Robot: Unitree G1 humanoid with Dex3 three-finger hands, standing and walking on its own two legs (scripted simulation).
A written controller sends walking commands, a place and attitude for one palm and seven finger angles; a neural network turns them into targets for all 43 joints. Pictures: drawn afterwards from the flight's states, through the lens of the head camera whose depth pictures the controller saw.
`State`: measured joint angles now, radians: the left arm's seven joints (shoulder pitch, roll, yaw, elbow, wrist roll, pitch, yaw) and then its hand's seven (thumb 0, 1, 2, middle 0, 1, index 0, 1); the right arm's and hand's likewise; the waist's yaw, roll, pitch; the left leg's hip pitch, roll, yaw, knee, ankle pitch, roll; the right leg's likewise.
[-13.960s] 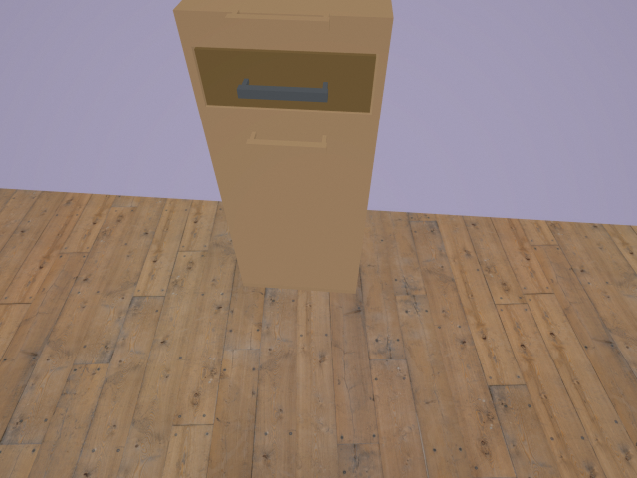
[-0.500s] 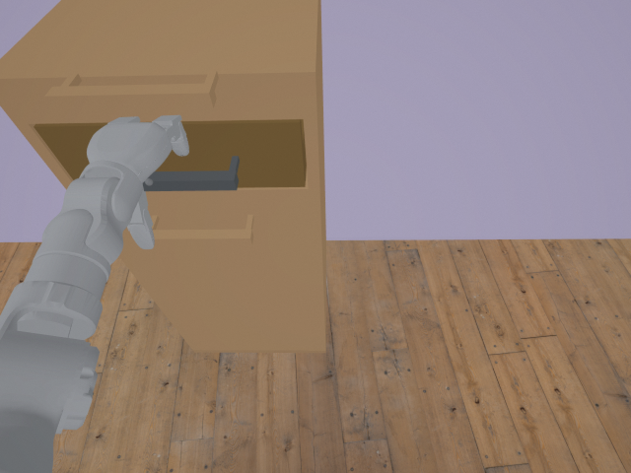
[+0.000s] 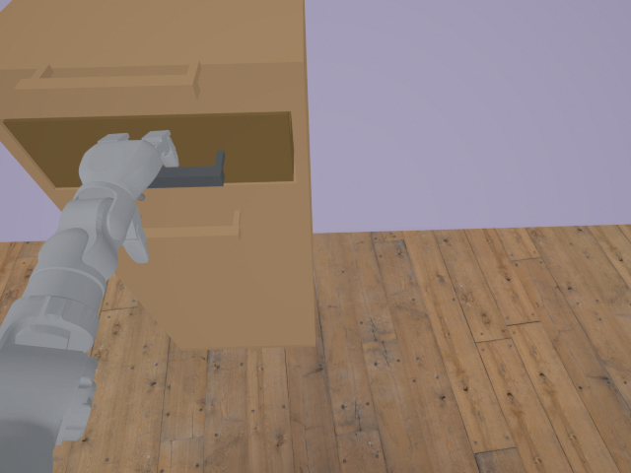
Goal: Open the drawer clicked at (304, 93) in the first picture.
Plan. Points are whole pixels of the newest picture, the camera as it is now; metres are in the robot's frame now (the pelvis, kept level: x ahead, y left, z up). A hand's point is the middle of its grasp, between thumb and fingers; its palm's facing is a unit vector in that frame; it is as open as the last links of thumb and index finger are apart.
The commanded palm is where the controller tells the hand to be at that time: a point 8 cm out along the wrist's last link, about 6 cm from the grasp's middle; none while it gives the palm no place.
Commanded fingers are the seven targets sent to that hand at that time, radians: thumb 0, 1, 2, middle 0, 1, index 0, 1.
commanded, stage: lower the fingers behind the handle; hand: left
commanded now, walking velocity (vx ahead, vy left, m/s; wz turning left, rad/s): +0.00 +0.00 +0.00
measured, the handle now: (157, 168) +0.52 +0.23 +0.08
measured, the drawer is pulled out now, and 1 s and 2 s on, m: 0.00 0.00 0.00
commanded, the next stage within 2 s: close the thumb around the handle in 0.80 s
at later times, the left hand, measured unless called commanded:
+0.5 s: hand (156, 205) +0.46 +0.22 +0.06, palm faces -0.05 -0.03 -1.00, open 13.8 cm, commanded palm +0.45 +0.23 +0.12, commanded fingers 0.00 -0.50 0.30 -0.30 -1.20 -0.30 -1.20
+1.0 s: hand (153, 206) +0.46 +0.23 +0.07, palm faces -0.06 -0.03 -1.00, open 13.7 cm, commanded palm +0.44 +0.23 +0.12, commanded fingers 0.00 -0.16 0.44 -0.32 -1.24 -0.32 -1.24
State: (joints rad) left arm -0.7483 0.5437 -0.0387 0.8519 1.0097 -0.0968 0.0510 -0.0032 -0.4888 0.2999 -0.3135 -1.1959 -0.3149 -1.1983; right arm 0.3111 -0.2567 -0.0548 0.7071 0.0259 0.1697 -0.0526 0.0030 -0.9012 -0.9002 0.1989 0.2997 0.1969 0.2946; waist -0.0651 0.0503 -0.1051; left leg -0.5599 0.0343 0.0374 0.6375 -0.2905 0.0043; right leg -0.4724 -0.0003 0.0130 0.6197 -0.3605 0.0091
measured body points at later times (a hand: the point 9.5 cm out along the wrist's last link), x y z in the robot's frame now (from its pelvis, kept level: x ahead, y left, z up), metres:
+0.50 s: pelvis +0.00 +0.00 -0.01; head +0.07 -0.01 +0.44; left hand +0.46 +0.22 +0.12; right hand +0.03 -0.27 -0.14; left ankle +0.01 +0.12 -0.72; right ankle -0.04 -0.13 -0.72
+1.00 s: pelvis +0.00 +0.00 -0.01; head +0.06 -0.01 +0.44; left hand +0.45 +0.22 +0.12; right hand +0.04 -0.28 -0.14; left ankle +0.01 +0.12 -0.72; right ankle -0.04 -0.13 -0.72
